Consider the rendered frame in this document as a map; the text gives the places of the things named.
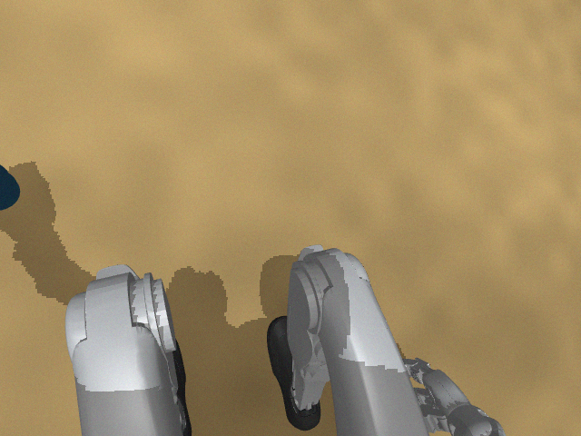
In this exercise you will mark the right robot hand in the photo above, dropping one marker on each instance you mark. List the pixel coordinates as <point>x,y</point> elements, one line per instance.
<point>440,397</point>

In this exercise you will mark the right robot foot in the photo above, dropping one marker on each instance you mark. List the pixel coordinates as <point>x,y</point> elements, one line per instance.
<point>281,363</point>

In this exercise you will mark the left robot foot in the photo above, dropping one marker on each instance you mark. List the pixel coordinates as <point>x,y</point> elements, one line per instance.
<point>181,379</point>

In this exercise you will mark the right robot arm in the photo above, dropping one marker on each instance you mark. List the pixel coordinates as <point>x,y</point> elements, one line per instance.
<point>469,420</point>

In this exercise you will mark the cup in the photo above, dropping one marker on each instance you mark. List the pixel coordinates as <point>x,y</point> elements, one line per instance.
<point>9,189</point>

